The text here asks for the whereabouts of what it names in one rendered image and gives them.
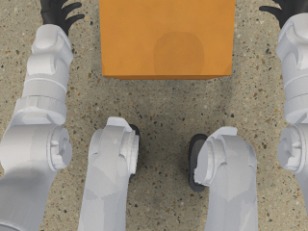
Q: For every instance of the robot left forearm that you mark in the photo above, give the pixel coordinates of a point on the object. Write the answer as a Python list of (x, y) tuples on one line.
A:
[(45, 84)]

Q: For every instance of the robot left hand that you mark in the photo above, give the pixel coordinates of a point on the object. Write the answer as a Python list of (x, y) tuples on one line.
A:
[(53, 12)]

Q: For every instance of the left robot upper arm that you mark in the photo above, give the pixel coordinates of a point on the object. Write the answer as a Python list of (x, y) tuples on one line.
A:
[(31, 155)]

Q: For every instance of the right robot foot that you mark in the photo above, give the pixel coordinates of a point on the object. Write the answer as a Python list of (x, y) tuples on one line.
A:
[(195, 146)]

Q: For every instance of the robot right hand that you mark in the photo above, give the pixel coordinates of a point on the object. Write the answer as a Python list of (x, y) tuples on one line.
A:
[(289, 9)]

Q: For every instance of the robot right forearm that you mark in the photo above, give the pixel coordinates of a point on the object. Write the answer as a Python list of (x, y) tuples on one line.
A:
[(292, 50)]

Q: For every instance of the robot foot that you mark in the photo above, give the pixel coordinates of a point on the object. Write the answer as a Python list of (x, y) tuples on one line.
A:
[(195, 146), (137, 133)]

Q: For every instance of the carton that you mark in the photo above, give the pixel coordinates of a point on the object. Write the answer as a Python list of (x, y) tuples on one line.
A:
[(166, 39)]

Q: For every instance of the left robot foot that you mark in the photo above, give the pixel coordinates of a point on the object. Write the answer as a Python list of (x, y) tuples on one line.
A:
[(137, 133)]

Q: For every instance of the right robot upper arm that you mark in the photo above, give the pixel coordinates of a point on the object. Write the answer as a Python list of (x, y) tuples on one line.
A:
[(292, 154)]

